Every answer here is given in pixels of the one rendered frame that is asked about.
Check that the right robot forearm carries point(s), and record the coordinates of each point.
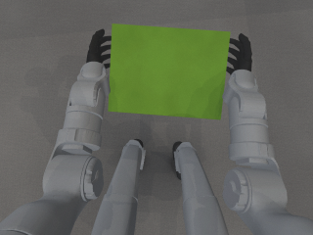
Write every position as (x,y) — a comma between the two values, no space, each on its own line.
(248,123)

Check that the right robot hand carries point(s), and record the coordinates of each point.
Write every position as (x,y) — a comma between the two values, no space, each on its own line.
(243,56)

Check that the robot left upper arm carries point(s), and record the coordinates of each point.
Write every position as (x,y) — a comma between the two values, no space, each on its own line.
(70,182)

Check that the right robot thigh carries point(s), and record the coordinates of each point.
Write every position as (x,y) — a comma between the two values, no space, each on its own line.
(201,211)

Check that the robot right upper arm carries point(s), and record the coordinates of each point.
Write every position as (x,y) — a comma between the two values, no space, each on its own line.
(259,198)

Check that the robot left shin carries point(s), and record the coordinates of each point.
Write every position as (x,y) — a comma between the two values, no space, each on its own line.
(133,142)

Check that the left robot hand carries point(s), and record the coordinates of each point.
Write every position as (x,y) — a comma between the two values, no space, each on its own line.
(95,49)

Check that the carton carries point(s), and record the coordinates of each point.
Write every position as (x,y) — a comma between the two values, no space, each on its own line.
(168,71)

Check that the left robot forearm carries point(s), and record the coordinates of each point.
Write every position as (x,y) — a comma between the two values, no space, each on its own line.
(85,110)

